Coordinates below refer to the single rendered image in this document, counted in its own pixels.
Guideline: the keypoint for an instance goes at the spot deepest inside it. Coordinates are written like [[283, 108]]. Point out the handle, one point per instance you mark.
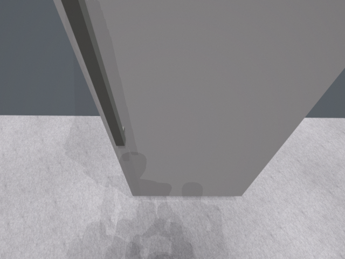
[[78, 16]]

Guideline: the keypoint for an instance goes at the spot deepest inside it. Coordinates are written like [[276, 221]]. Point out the fridge door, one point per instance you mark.
[[209, 90]]

